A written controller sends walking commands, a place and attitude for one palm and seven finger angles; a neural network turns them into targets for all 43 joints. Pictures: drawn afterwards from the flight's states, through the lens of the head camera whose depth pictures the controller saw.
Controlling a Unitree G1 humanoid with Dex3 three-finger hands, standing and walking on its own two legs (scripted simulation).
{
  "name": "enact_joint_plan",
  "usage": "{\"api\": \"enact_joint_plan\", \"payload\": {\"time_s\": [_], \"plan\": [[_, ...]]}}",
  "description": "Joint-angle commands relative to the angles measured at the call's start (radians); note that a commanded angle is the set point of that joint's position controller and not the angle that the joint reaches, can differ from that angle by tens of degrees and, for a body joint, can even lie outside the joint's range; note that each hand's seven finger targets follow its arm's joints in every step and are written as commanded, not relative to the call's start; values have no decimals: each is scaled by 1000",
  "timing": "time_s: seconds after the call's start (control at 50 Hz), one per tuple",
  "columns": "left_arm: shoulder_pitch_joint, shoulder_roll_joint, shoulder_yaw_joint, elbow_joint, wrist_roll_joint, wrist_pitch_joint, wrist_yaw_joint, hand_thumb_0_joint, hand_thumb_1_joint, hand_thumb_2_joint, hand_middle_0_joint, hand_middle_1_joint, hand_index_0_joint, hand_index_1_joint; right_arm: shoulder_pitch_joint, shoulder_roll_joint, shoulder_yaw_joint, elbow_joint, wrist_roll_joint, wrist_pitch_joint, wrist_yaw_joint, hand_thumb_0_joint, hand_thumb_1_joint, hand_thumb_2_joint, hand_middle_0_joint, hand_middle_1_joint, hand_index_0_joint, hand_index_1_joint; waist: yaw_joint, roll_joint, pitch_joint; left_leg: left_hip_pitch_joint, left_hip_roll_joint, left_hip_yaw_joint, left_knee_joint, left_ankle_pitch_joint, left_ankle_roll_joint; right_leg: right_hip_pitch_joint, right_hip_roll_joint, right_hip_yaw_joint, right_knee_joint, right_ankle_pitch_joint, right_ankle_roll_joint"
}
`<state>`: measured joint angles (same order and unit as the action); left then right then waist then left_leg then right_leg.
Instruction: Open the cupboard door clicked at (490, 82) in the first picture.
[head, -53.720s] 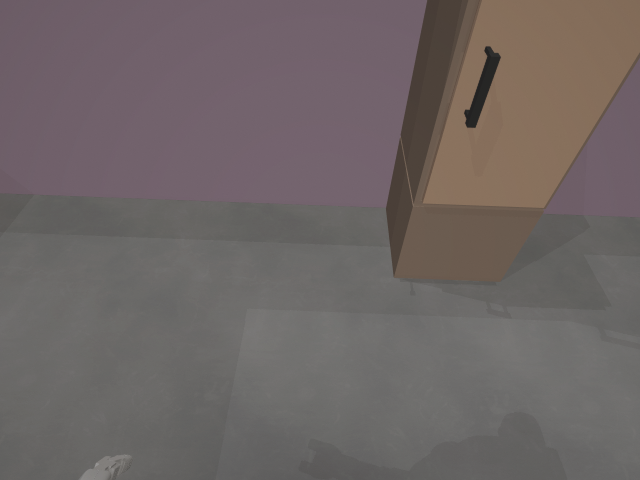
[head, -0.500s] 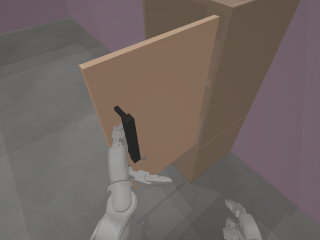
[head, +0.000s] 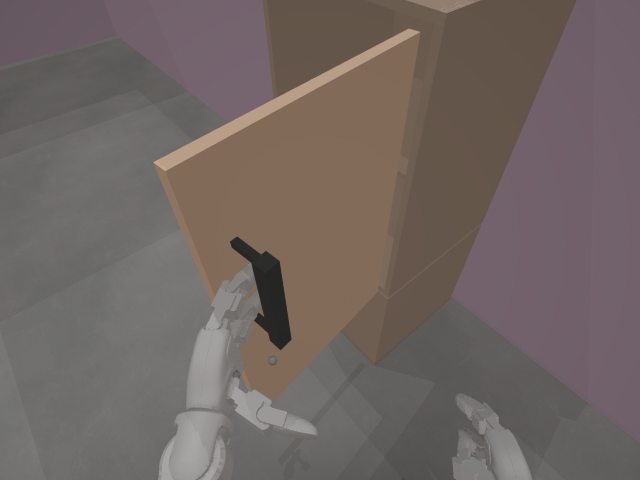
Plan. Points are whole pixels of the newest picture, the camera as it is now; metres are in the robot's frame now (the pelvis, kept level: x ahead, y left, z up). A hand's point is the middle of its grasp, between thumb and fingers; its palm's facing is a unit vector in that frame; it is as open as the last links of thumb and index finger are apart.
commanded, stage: slide the hand sideways off the handle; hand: left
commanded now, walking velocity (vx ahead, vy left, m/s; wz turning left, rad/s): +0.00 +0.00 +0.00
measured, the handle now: (262, 296) +0.31 +0.09 +0.08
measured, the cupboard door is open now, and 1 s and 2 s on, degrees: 98 97 97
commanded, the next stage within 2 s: draw the hand back to the body in 0.62 s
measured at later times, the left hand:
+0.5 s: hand (224, 400) +0.19 +0.11 +0.08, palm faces +0.05 -1.00 -0.02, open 16.2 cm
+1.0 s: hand (177, 400) +0.18 +0.15 +0.11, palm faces +0.06 -1.00 -0.06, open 16.3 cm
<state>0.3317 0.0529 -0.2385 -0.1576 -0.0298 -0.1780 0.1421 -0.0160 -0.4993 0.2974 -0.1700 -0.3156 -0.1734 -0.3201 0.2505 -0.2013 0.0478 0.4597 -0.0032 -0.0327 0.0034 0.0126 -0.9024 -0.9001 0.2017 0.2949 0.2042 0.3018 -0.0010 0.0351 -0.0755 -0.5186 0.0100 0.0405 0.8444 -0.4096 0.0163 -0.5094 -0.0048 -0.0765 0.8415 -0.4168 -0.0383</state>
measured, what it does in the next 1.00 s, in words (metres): stands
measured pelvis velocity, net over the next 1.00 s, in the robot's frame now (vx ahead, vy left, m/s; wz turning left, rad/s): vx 0.01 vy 0.00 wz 0.02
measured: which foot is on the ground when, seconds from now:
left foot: down 0.00-1.00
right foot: down 0.00-1.00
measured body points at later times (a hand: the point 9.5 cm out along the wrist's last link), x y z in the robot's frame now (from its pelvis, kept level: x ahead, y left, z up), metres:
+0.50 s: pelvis +0.01 -0.01 -0.01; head +0.04 -0.03 +0.44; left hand +0.19 +0.17 +0.08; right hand +0.20 -0.23 -0.09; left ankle +0.01 +0.11 -0.70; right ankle +0.01 -0.10 -0.70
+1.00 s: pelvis +0.01 +0.00 -0.01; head +0.01 -0.02 +0.44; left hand +0.17 +0.20 +0.11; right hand +0.20 -0.21 -0.08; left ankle +0.01 +0.11 -0.70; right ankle +0.01 -0.10 -0.70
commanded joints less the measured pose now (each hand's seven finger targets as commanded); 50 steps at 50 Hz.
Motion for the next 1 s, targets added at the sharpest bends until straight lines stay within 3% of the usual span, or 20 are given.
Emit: {"api": "enact_joint_plan", "payload": {"time_s": [0.0,0.04,0.06,0.14,0.2,0.28,0.34,0.4,0.5,0.56,0.6,0.68,0.72,0.76,0.86,0.88,0.98], "plan": [[15,12,73,-282,-20,-73,-6,0,-500,300,-150,-300,-150,-300,-99,-95,-45,-191,1,-63,-3,0,-900,-900,200,300,200,300,23,-93,-125,40,-18,-49,-113,138,6,81,9,48,-151,185,9],[39,22,81,-323,-23,-82,-19,0,-500,300,-150,-300,-150,-300,-95,-98,-48,-196,1,-64,-4,0,-900,-900,200,300,200,300,19,-80,-141,42,-19,-46,-102,164,6,83,10,48,-136,228,11],[82,24,82,-316,-23,-83,-25,0,-500,300,-150,-300,-150,-300,-87,-99,-49,-195,1,-66,-5,0,-900,-900,200,300,200,300,19,-105,-133,33,-18,-48,-95,171,7,85,11,48,-135,239,13],[164,61,121,-367,-36,-111,-57,0,-500,300,-150,-300,-150,-300,-72,-101,-55,-202,1,-74,-7,0,-900,-900,200,300,200,300,18,-80,-151,12,-22,-47,-69,194,6,85,8,56,-108,295,17],[202,60,111,-408,-46,-131,-80,0,-500,300,-150,-300,-150,-300,-63,-101,-58,-208,3,-84,-8,0,-900,-900,200,300,200,300,9,-50,-150,4,-24,-49,-49,196,8,63,8,56,-94,301,19],[256,102,163,-419,-71,-150,-119,0,-500,300,-150,-300,-150,-300,-54,-107,-64,-212,6,-93,-18,0,-900,-900,200,300,200,300,5,-91,-151,-36,-26,-53,-21,183,7,62,2,73,-91,306,30],[255,113,182,-427,-89,-160,-145,0,-500,300,-150,-300,-150,-300,-51,-109,-66,-212,11,-100,-26,0,-900,-900,200,300,200,300,1,-83,-144,-55,-29,-56,-7,159,6,44,0,85,-94,270,32],[315,134,225,-424,-110,-163,-168,0,-500,300,-150,-300,-150,-300,-53,-107,-73,-209,16,-106,-33,0,-900,-900,200,300,200,300,14,-73,-163,-64,-30,-55,7,165,4,56,-4,96,-91,285,35],[398,134,236,-454,-137,-162,-208,0,-500,300,-150,-300,-150,-300,-57,-101,-77,-213,25,-113,-36,0,-900,-900,200,300,200,300,22,-53,-179,-68,-32,-57,15,197,3,71,-7,90,-69,356,41],[398,157,256,-444,-149,-164,-230,0,-500,300,-150,-300,-150,-300,-61,-105,-79,-209,28,-111,-44,0,-900,-900,200,300,200,300,11,-92,-140,-100,-32,-64,28,169,4,50,-9,101,-79,314,46],[352,139,219,-459,-150,-177,-245,0,-500,300,-150,-300,-150,-300,-60,-110,-77,-214,27,-122,-46,0,-900,-900,200,300,200,300,-6,-79,-117,-102,-32,-67,31,141,7,7,-9,99,-85,250,44],[296,137,207,-468,-157,-194,-251,0,-500,300,-150,-300,-150,-300,-59,-118,-74,-216,29,-143,-53,0,-900,-900,200,300,200,300,-11,-59,-108,-106,-31,-71,40,94,8,-46,1,93,-90,109,31],[292,165,236,-473,-156,-193,-241,0,-500,300,-150,-300,-150,-300,-53,-118,-77,-215,31,-149,-56,0,-900,-900,200,300,200,300,-2,-52,-124,-103,-26,-73,39,83,8,-49,3,93,-92,71,26],[299,215,286,-499,-147,-180,-220,0,-500,300,-150,-300,-150,-300,-57,-115,-77,-216,33,-149,-58,0,-900,-900,200,300,200,300,21,-24,-167,-78,-25,-71,23,97,9,-18,8,88,-88,73,19],[342,201,309,-511,-165,-111,-205,0,-500,300,-150,-300,-150,-300,-72,-105,-68,-221,47,-146,-59,0,-900,-900,200,300,200,300,38,-10,-167,-45,-22,-71,-23,128,9,27,15,51,-91,137,18],[326,182,287,-517,-171,-96,-210,0,-500,300,-150,-300,-150,-300,-74,-104,-62,-221,49,-149,-60,0,-900,-900,200,300,200,300,25,-19,-139,-40,-21,-70,-30,124,9,17,15,45,-99,142,23],[301,205,311,-509,-192,-26,-236,0,-500,300,-150,-300,-150,-300,-83,-119,-55,-207,52,-160,-71,0,-900,-900,200,300,200,300,17,-63,-79,-28,-16,-80,-64,95,12,19,16,46,-148,97,29]]}}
